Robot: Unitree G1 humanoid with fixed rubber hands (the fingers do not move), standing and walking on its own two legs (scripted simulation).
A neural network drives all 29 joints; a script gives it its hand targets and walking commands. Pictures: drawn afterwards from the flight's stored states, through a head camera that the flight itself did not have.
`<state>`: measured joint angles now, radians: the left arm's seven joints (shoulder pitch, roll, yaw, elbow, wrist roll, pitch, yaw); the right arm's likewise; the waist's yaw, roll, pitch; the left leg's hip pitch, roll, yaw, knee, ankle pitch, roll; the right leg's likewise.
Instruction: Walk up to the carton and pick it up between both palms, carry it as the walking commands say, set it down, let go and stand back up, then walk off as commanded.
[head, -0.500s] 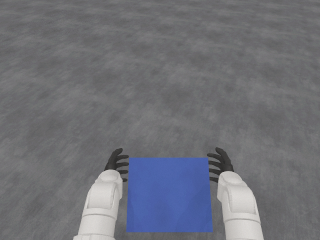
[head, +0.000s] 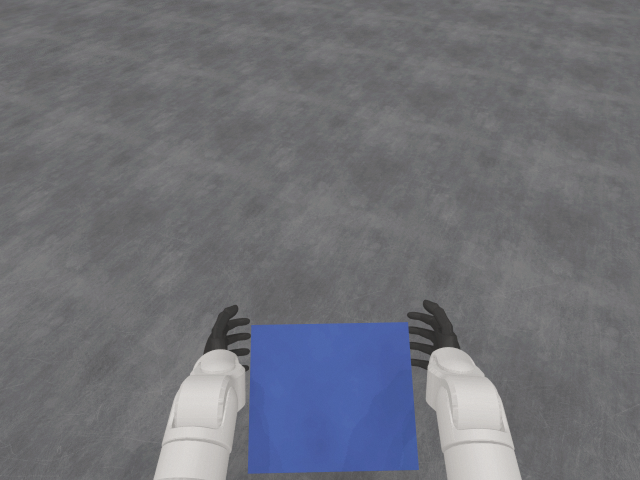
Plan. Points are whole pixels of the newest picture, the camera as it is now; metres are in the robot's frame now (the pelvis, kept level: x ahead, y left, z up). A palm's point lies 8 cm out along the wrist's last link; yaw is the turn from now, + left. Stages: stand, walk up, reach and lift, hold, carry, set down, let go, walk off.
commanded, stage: carry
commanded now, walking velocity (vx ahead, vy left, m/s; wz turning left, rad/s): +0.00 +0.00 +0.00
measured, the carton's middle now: (329, 385) +0.30 +0.01 -0.10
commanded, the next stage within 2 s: hold in 1.86 s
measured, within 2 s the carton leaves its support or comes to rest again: neither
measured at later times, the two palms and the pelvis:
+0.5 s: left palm (200, 384) +0.24 +0.16 +0.03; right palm (444, 396) +0.24 -0.12 +0.02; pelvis -0.04 +0.02 +0.01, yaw +0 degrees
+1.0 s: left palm (220, 350) +0.28 +0.14 +0.04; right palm (460, 362) +0.28 -0.15 +0.04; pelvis +0.00 +0.01 +0.01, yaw +0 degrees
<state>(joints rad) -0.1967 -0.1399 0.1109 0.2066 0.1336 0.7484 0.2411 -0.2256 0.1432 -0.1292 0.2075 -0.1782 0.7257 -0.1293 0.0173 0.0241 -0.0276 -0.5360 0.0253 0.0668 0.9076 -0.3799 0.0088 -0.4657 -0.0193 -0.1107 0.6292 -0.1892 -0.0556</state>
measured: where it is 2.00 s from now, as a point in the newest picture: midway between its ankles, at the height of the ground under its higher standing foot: outside the picture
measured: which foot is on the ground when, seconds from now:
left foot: up 0.00-0.04, down 0.06-1.00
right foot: down 0.00-1.00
